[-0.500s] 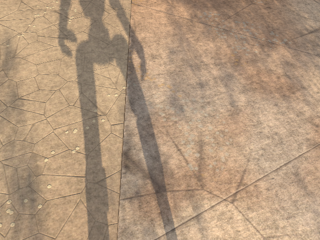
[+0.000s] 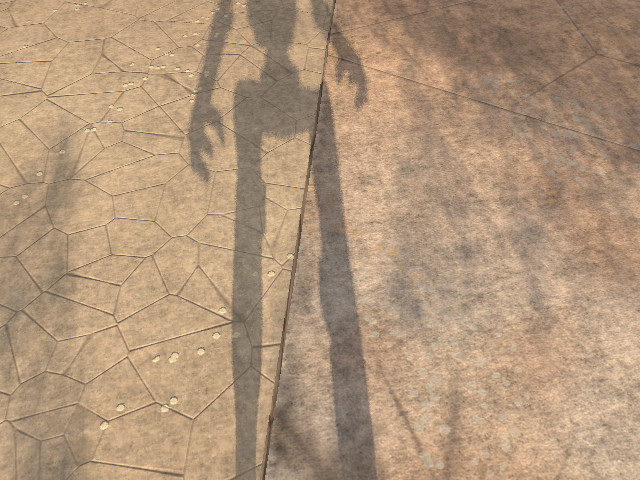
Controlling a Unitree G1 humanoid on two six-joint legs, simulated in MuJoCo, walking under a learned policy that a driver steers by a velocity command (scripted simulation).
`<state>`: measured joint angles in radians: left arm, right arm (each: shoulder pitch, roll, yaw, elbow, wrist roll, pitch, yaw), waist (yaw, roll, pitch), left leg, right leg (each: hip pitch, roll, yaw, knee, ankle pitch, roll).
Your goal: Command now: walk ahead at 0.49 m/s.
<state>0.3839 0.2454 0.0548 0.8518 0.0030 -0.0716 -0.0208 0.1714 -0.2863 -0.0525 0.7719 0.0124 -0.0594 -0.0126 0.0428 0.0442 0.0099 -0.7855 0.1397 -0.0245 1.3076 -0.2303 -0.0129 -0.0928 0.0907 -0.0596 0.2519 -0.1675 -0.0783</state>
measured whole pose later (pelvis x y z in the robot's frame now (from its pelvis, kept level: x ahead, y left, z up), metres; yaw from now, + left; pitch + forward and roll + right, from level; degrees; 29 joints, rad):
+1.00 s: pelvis +0.49 +0.00 -0.01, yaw +9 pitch +2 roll -1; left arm 0.45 0.12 0.01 1.08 0.02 -0.06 0.05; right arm 0.15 -0.16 -0.05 0.75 0.02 0.00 0.02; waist 0.06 0.02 -0.04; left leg -0.89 0.11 -0.03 1.27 -0.25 0.05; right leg -0.03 -0.04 -0.23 0.39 -0.40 0.01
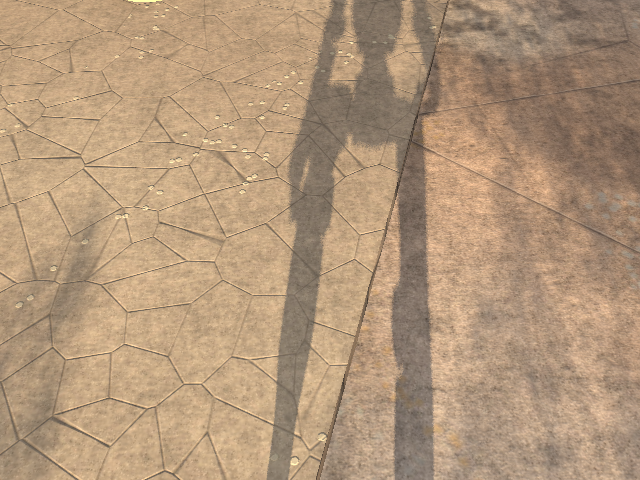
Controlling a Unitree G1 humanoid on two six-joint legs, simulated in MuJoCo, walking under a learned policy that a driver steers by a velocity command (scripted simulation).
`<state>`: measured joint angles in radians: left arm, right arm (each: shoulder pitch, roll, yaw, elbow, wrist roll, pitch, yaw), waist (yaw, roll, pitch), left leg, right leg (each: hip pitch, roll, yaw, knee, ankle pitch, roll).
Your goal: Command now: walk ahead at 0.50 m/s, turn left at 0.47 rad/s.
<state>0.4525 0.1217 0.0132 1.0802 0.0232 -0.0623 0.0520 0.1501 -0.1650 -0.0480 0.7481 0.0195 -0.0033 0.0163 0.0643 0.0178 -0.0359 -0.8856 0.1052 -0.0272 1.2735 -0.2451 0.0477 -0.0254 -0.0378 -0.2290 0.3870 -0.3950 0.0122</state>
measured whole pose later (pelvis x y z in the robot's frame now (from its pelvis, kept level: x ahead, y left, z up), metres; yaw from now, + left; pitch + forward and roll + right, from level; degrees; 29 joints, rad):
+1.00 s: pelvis +0.60 +0.17 +0.01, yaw +20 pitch +3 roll -1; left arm 0.48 0.23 0.04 1.04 -0.02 -0.05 0.01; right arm 0.01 -0.16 0.03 0.52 0.00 -0.07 0.01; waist 0.02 -0.03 0.00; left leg -0.76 0.03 0.06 1.02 -0.32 0.08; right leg 0.03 -0.09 -0.05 0.38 -0.32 0.03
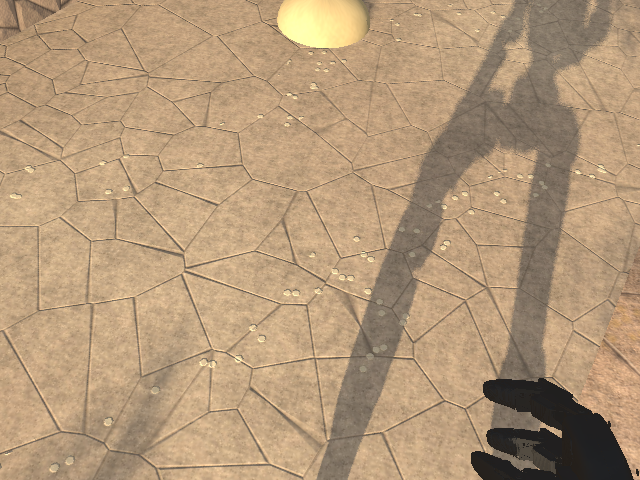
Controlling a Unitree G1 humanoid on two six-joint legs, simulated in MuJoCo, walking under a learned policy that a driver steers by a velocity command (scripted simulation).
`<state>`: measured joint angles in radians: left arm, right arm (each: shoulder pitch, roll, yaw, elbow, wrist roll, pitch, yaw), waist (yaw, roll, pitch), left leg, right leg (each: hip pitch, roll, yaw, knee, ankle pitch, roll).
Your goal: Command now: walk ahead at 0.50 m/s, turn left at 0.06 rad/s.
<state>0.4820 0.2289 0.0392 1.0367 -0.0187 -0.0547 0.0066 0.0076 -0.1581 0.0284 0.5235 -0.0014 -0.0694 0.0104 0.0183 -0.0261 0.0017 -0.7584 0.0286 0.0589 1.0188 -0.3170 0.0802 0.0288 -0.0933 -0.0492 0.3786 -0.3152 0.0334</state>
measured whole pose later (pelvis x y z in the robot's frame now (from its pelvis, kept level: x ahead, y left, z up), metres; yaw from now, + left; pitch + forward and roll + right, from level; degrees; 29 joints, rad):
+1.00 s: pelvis +0.52 -0.04 +0.07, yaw -29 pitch +3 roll -1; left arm 0.28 0.29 0.08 0.69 -0.02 0.01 0.03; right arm 0.04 -0.27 -0.03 0.68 -0.01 -0.08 -0.01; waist 0.06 0.03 0.02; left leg -0.58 0.00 -0.11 0.54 -0.02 -0.06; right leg -0.23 0.13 0.17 0.53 -0.34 -0.05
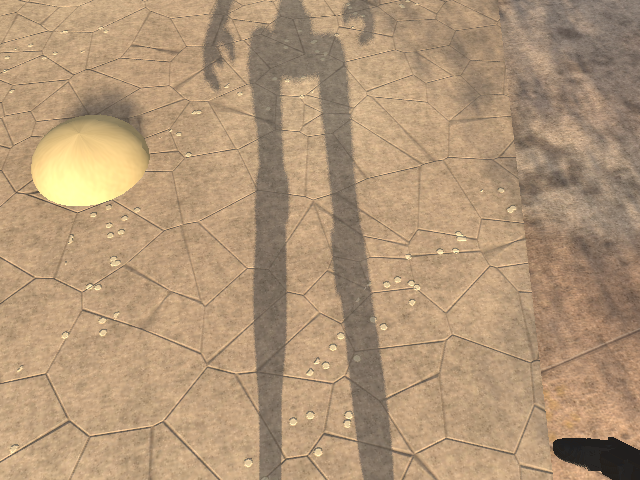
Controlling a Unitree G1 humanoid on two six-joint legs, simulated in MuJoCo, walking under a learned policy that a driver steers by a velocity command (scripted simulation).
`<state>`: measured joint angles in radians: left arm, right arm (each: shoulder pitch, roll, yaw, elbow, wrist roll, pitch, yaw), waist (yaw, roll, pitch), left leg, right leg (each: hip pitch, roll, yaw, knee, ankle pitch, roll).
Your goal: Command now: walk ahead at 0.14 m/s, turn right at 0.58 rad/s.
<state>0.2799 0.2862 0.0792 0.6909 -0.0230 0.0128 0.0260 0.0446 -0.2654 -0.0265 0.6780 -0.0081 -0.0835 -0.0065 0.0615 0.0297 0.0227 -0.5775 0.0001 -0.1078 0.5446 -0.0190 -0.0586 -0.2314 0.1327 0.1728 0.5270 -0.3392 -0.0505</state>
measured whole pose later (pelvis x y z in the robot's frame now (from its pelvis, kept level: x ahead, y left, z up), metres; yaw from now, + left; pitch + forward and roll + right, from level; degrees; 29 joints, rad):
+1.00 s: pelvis +0.28 +0.07 +0.02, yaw -6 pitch +2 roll +0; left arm 0.26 0.29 0.06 0.72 -0.01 -0.06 0.01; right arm 0.32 -0.25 -0.04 0.82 0.00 -0.08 0.03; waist -0.03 -0.04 -0.02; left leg -0.18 -0.05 0.04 0.34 -0.20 0.07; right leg -0.63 -0.10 0.02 1.07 -0.20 -0.01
